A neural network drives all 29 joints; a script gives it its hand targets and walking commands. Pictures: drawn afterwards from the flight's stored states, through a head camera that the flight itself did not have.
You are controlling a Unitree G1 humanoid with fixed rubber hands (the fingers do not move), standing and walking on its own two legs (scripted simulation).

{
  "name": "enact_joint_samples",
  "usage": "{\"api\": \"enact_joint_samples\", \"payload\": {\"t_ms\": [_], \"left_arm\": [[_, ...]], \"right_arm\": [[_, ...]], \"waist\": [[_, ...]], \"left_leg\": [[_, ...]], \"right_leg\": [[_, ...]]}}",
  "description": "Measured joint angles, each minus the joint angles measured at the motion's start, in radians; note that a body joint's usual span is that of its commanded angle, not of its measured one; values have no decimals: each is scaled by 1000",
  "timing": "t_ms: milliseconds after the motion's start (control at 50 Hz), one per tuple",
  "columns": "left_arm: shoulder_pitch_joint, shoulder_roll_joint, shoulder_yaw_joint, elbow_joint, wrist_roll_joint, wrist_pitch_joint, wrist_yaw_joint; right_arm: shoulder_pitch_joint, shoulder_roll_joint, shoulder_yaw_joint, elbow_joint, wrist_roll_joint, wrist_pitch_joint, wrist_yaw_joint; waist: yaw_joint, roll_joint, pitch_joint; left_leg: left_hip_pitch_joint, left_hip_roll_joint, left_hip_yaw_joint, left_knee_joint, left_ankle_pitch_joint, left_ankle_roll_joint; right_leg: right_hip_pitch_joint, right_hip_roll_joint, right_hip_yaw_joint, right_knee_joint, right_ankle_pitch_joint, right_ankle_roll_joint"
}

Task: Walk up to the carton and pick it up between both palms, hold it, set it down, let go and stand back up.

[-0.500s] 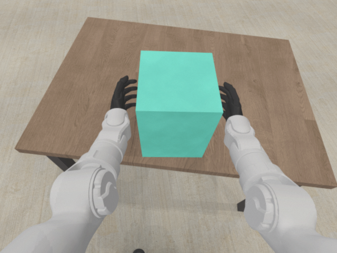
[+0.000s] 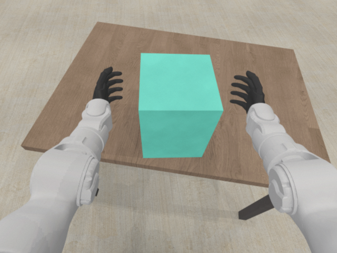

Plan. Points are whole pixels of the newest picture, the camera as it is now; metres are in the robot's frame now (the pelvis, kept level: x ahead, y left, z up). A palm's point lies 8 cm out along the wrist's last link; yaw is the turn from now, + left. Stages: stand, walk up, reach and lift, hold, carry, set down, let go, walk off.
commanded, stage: set down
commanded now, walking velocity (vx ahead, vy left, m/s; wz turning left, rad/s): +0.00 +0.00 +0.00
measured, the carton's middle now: (174, 109) +0.51 +0.05 +0.00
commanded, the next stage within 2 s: none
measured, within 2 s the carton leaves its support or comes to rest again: neither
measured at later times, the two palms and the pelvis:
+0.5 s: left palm (96, 75) +0.46 +0.23 +0.14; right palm (265, 81) +0.49 -0.13 +0.16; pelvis +0.00 -0.01 +0.01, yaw +0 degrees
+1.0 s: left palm (94, 116) +0.40 +0.23 +0.08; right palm (259, 122) +0.43 -0.14 +0.09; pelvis -0.02 -0.01 +0.01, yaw +1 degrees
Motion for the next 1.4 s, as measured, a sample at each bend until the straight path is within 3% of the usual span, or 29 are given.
{"api": "enact_joint_samples", "payload": {"t_ms": [220, 620, 800, 1020, 1220, 1400], "left_arm": [[-47, 30, -31, -8, -69, 33, -35], [-27, 37, -16, -160, -13, 206, -16], [73, 27, 12, -167, 2, 156, -40], [208, 5, -15, -220, -39, 61, -21], [339, -33, 58, -338, 48, 36, -36], [482, -64, 67, -410, 68, 12, -43]], "right_arm": [[-27, -14, 99, -55, 73, 41, -10], [-60, -29, 102, -57, 116, 152, -24], [51, -17, 129, -85, 128, 119, -25], [168, 35, 106, -157, 97, 52, -31], [256, 46, 150, -188, 129, -20, -40], [386, 47, 165, -213, 136, -66, -28]], "waist": [[6, 15, 6], [12, 1, 48], [15, 13, 83], [3, 12, 55], [8, 8, 84], [5, 20, 120]], "left_leg": [[33, -7, 9, -17, 6, -1], [178, 3, 10, -72, 27, -12], [220, -3, 6, -91, 47, -8], [135, -2, -9, -34, 36, -10], [211, -7, -1, -30, 15, -6], [286, -13, -3, -32, -2, -5]], "right_leg": [[14, -8, 7, 18, -10, 2], [167, 7, 9, -59, 23, -6], [200, 2, 4, -55, 27, -6], [119, 1, -9, 8, 8, -10], [199, -5, 0, -2, -2, -4], [281, -10, -3, -15, -14, -3]]}}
